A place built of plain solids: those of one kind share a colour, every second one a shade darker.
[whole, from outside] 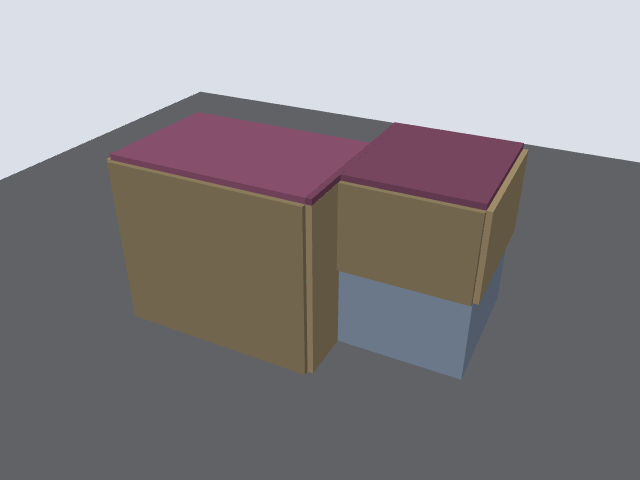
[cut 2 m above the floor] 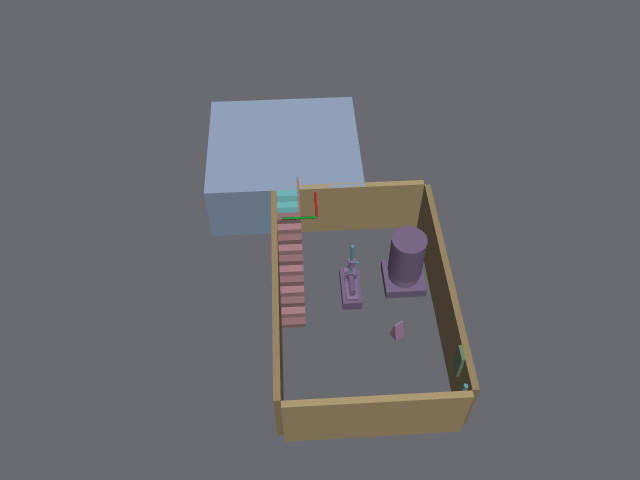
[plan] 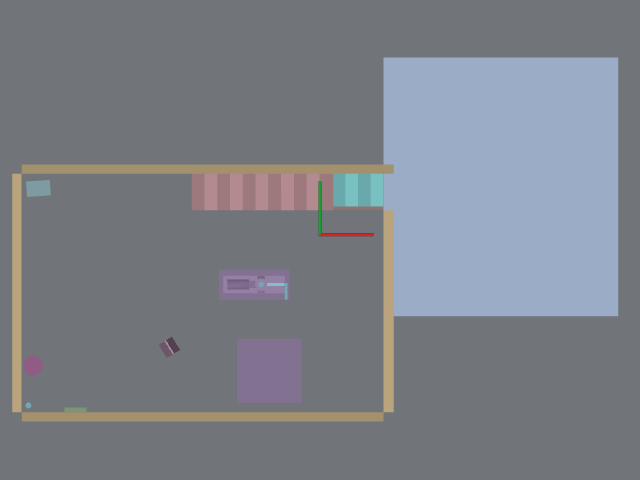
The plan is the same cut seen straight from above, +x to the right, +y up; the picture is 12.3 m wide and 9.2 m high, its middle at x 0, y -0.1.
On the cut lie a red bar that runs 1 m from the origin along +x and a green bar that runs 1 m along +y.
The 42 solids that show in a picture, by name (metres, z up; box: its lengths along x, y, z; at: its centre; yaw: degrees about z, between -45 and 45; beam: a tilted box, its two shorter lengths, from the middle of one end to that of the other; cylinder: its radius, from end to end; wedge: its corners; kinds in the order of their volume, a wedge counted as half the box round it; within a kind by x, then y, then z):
{
 "floor_1": {"box": [4.5, 4.96, 3.25], "at": [3.47, 0.92, 1.33]},
 "wall_1": {"box": [0.18, 4.57, 6.04], "at": [-5.81, -1.12, 2.97]},
 "wall_2": {"box": [6.93, 0.18, 6.04], "at": [-2.25, -3.49, 2.97]},
 "wall_3": {"box": [7.13, 0.18, 6.04], "at": [-2.15, 1.26, 2.97]},
 "wall_4": {"box": [0.2, 3.87, 6.04], "at": [1.32, -1.47, 2.97]},
 "wall_5": {"box": [4.3, 0.18, 3.03], "at": [3.57, -1.65, 4.47]},
 "wall_6": {"box": [0.18, 4.96, 3.03], "at": [5.81, 0.92, 4.47]},
 "roof_1": {"box": [6.93, 4.57, 0.2], "at": [-2.25, -1.12, 6.09]},
 "roof_2": {"box": [0.2, 6.8, 0.2], "at": [1.32, 0.0, 6.09]},
 "roof_3": {"box": [4.3, 4.96, 0.2], "at": [3.57, 0.92, 6.09]},
 "plant_1": {"wedge": [[-1.78, -1.05, 0.66], [-1.78, -0.99, 0.72], [-1.78, -0.91, 0.72], [-1.78, -0.86, 0.66], [-1.36, -1.05, 0.66], [-1.36, -0.99, 0.72], [-1.36, -0.91, 0.72], [-1.36, -0.86, 0.66]]},
 "plant_2": {"box": [0.16, 0.14, 0.27], "at": [-1.28, -0.95, 0.56]},
 "plant_3": {"box": [1.35, 0.58, 0.38], "at": [-1.26, -0.95, 0.14]},
 "plant_4": {"box": [1.19, 0.34, 0.09], "at": [-1.26, -0.95, 0.38]},
 "plant_5": {"wedge": [[-1.2, -1.12, 0.69], [-1.2, -1.02, 0.78], [-1.2, -0.88, 0.78], [-1.2, -0.79, 0.69], [-1.06, -1.12, 0.69], [-1.06, -1.02, 0.78], [-1.06, -0.88, 0.78], [-1.06, -0.79, 0.69]]},
 "plant_6": {"cylinder": 0.12, "from": [-1.13, -0.95, 1.35], "to": [-1.13, -0.95, 1.38]},
 "plant_7": {"box": [1.23, 1.23, 0.36], "at": [-0.98, -2.61, 0.13]},
 "plant_8": {"cylinder": 0.48, "from": [-0.98, -2.61, 0.31], "to": [-0.98, -2.61, 0.61]},
 "plant_9": {"cylinder": 0.52, "from": [-0.98, -2.61, 0.61], "to": [-0.98, -2.61, 2.6]},
 "under_1": {"box": [0.25, 0.63, 2.06], "at": [0.36, 0.86, 0.98]},
 "under_2": {"box": [0.25, 0.63, 2.25], "at": [0.6, 0.86, 1.07]},
 "under_3": {"box": [0.25, 0.63, 2.43], "at": [0.85, 0.86, 1.17]},
 "under_4": {"box": [0.25, 0.63, 2.62], "at": [1.09, 0.86, 1.26]},
 "string_1": {"wedge": [[-1.78, 0.48, -0.05], [-1.78, 0.48, 0.26], [-1.78, 0.54, -0.05], [-1.78, 0.54, 0.26], [1.22, 0.48, 2.23], [1.22, 0.48, 2.54], [1.22, 0.54, 2.23], [1.22, 0.54, 2.54]]},
 "tread_1": {"wedge": [[-2.46, 0.47, -0.05], [-2.46, 0.47, 0.15], [-2.46, 1.17, -0.05], [-2.46, 1.17, 0.16], [-2.19, 0.47, -0.05], [-2.19, 0.47, 0.16], [-2.19, 1.17, -0.05], [-2.19, 1.17, 0.16]]},
 "tread_2": {"wedge": [[-2.21, 0.47, 0.14], [-2.21, 0.47, 0.34], [-2.21, 1.17, 0.14], [-2.21, 1.17, 0.34], [-1.95, 0.47, 0.14], [-1.95, 0.47, 0.34], [-1.95, 1.17, 0.14], [-1.95, 1.17, 0.34]]},
 "tread_3": {"wedge": [[-1.97, 0.47, 0.33], [-1.97, 0.47, 0.53], [-1.97, 1.17, 0.33], [-1.97, 1.17, 0.53], [-1.7, 0.47, 0.33], [-1.7, 0.47, 0.53], [-1.7, 1.17, 0.33], [-1.7, 1.17, 0.53]]},
 "tread_4": {"wedge": [[-1.72, 0.47, 0.51], [-1.72, 0.47, 0.71], [-1.72, 1.17, 0.51], [-1.72, 1.17, 0.71], [-1.46, 0.47, 0.51], [-1.46, 0.47, 0.71], [-1.46, 1.17, 0.51], [-1.46, 1.17, 0.71]]},
 "tread_5": {"wedge": [[-1.48, 0.47, 0.7], [-1.48, 0.47, 0.9], [-1.48, 1.17, 0.7], [-1.48, 1.17, 0.9], [-1.21, 0.47, 0.7], [-1.21, 0.47, 0.9], [-1.21, 1.17, 0.7], [-1.21, 1.17, 0.9]]},
 "tread_6": {"wedge": [[-1.23, 0.47, 0.89], [-1.23, 0.47, 1.09], [-1.23, 1.17, 0.89], [-1.23, 1.17, 1.09], [-0.97, 0.47, 0.89], [-0.97, 0.47, 1.09], [-0.97, 1.17, 0.89], [-0.97, 1.17, 1.09]]},
 "tread_7": {"wedge": [[-0.99, 0.47, 1.07], [-0.99, 0.47, 1.27], [-0.99, 1.17, 1.07], [-0.99, 1.17, 1.27], [-0.73, 1.17, 1.07], [-0.73, 1.17, 1.27], [-0.72, 0.47, 1.07], [-0.72, 0.47, 1.27]]},
 "tread_8": {"wedge": [[-0.75, 1.17, 1.26], [-0.75, 1.17, 1.46], [-0.74, 0.47, 1.26], [-0.74, 0.47, 1.46], [-0.48, 0.47, 1.26], [-0.48, 0.47, 1.46], [-0.48, 1.17, 1.26], [-0.48, 1.17, 1.46]]},
 "tread_9": {"wedge": [[-0.5, 0.47, 1.45], [-0.5, 0.47, 1.64], [-0.5, 1.17, 1.45], [-0.5, 1.17, 1.65], [-0.24, 1.17, 1.45], [-0.24, 1.17, 1.65], [-0.23, 0.47, 1.45], [-0.23, 0.47, 1.65]]},
 "tread_10": {"wedge": [[-0.26, 1.17, 1.63], [-0.26, 1.17, 1.83], [-0.25, 0.47, 1.63], [-0.25, 0.47, 1.83], [0.01, 0.47, 1.63], [0.01, 0.47, 1.83], [0.01, 1.17, 1.63], [0.01, 1.17, 1.83]]},
 "tread_11": {"wedge": [[-0.01, 0.47, 1.82], [-0.01, 0.47, 2.02], [-0.01, 1.17, 1.82], [-0.01, 1.17, 2.02], [0.25, 1.17, 1.82], [0.25, 1.17, 2.02], [0.26, 0.47, 1.82], [0.26, 0.47, 2.02]]},
 "bin_1": {"cylinder": 0.19, "from": [-5.5, -2.51, 0.0], "to": [-5.5, -2.51, 0.62]},
 "bucket_1": {"box": [0.46, 0.3, 0.39], "at": [-5.4, 0.89, 0.14], "yaw": 3.9},
 "sign_1": {"wedge": [[-3.09, -2.11, 0.0], [-2.98, -2.04, 0.62], [-2.95, -2.02, 0.62], [-2.94, -2.36, 0.0], [-2.84, -1.95, 0.0], [-2.82, -2.29, 0.62], [-2.8, -2.28, 0.62], [-2.68, -2.21, 0.0]]},
 "pipe_1": {"cylinder": 0.049, "from": [-1.13, -0.95, 0.78], "to": [-1.13, -0.95, 5.99]},
 "pipe_2": {"box": [0.38, 0.06, 0.06], "at": [-0.87, -0.95, 0.62]},
 "pipe_3": {"box": [0.06, 0.32, 0.06], "at": [-0.65, -1.08, 0.62]},
 "cabinet_1": {"box": [0.43, 0.09, 0.9], "at": [-4.69, -3.36, 1.57]}
}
